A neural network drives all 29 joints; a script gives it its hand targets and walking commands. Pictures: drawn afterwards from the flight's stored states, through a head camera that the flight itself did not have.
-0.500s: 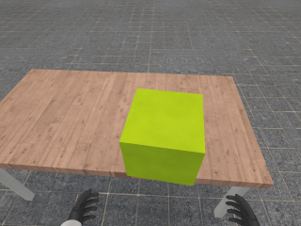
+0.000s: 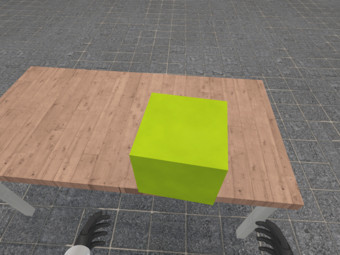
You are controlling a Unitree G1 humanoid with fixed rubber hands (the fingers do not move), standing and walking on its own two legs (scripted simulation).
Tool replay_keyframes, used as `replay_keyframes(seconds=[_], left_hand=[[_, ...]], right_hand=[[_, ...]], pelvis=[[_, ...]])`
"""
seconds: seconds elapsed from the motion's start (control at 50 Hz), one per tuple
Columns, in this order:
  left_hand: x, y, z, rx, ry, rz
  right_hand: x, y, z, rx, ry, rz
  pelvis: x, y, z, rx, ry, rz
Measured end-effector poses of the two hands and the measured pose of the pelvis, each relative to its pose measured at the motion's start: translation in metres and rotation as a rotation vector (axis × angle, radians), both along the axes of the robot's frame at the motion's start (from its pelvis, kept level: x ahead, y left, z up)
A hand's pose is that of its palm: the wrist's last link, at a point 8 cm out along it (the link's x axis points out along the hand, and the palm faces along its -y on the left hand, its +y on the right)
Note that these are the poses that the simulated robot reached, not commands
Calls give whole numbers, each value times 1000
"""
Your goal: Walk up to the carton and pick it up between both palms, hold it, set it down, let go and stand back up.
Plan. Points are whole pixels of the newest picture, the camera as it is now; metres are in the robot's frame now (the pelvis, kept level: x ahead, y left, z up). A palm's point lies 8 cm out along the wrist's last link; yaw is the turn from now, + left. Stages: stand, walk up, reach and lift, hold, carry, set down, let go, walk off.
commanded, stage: stand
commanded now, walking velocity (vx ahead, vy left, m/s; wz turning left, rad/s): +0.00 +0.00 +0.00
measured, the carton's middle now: (181, 147) +0.45 +0.01 -0.09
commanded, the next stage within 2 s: none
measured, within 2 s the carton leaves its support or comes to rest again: neither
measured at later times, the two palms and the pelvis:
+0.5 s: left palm out of the picture +0.07 +0.30 -0.08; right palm out of the picture +0.10 -0.28 -0.09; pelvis -0.03 +0.01 +0.00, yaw +2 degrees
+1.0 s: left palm out of the picture +0.03 +0.31 -0.09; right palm out of the picture +0.03 -0.29 -0.10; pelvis -0.06 +0.01 -0.01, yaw +1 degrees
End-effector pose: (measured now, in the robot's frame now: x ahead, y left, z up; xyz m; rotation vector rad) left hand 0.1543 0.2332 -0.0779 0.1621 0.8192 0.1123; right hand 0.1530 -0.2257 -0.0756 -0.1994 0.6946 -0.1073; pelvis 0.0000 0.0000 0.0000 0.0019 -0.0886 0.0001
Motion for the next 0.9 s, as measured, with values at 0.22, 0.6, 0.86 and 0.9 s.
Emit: replay_keyframes(seconds=[0.22, 0.6, 0.86, 0.9], left_hand=[[-35, 51, 1, 129, -12, 55], [-101, 71, -4, 176, 85, 63], [-125, 72, -15, 168, 139, 51], [-128, 74, -15, 170, 146, 50]], right_hand=[[-27, -50, -7, -134, 152, -35], [-68, -51, -16, -129, 210, 1], [-107, -59, -23, -140, 285, -14], [-111, -60, -23, -142, 292, -17]], pelvis=[[-2, 4, -5, -12, 12, 26], [-35, 8, -3, -7, -8, 32], [-56, 8, -5, -5, -3, 30], [-58, 8, -5, -5, -1, 29]])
